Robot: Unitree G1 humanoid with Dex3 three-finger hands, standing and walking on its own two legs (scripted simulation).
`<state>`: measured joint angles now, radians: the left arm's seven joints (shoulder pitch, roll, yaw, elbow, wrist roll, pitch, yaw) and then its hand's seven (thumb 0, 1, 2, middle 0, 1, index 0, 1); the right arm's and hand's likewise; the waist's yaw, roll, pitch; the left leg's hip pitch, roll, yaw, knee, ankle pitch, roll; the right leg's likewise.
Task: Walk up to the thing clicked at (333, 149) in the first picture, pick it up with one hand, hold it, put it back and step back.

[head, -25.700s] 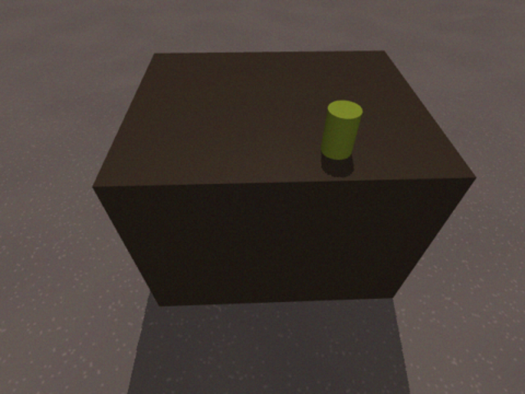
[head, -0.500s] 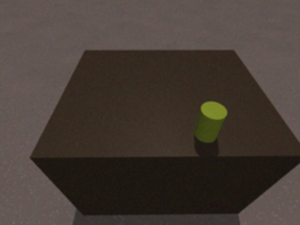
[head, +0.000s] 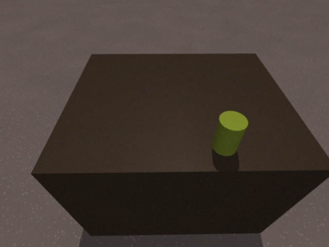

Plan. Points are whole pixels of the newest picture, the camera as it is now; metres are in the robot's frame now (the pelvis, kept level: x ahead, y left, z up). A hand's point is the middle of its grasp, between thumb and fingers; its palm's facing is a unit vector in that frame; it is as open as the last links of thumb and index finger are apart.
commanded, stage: home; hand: right
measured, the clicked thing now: (228, 134) +0.47 -0.20 -0.02
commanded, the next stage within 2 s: stand in 0.10 s
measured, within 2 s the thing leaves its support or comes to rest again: neither
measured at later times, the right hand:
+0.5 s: hand out of the picture +0.07 -0.25 -0.16, palm faces -0.04 +0.94 -0.35, open 12.7 cm
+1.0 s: hand out of the picture +0.07 -0.25 -0.16, palm faces -0.03 +0.94 -0.34, open 7.4 cm
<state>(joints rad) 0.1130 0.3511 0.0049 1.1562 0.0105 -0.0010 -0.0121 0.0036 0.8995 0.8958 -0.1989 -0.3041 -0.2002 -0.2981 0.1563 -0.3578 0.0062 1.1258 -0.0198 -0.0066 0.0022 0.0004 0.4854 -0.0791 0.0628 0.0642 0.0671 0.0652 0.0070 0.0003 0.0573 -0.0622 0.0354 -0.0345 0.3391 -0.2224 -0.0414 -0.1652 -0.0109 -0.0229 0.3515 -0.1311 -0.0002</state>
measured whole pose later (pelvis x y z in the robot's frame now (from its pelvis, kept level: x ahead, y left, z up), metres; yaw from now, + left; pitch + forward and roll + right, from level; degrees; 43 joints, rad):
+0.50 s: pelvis +0.01 +0.00 +0.00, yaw +0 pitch -3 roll +0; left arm 0.10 0.35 0.00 1.14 0.00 0.00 -0.01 0.00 0.90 0.89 -0.20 -0.30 -0.20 -0.30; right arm 0.14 -0.36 0.01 1.12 -0.02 -0.01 0.00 0.00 -0.07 -0.60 0.18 0.26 0.19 0.26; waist 0.01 0.00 0.05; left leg -0.04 0.03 -0.02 0.32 -0.23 -0.04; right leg -0.16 -0.01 -0.01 0.35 -0.15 0.01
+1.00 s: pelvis +0.01 +0.00 +0.00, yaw +0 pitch -3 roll +0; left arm 0.11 0.35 0.01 1.14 0.01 0.00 -0.01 0.00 0.90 0.89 -0.20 -0.30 -0.20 -0.30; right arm 0.14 -0.36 0.00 1.12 -0.02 -0.01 0.00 0.01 -0.90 -0.89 0.20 0.30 0.21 0.30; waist 0.01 0.00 0.06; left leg -0.04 0.04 -0.03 0.31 -0.23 -0.04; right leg -0.15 -0.01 -0.02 0.35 -0.14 0.00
